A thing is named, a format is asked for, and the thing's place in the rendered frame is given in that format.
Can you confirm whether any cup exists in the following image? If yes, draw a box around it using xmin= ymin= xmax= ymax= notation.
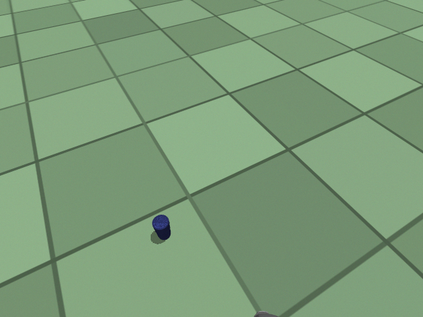
xmin=152 ymin=215 xmax=171 ymax=240

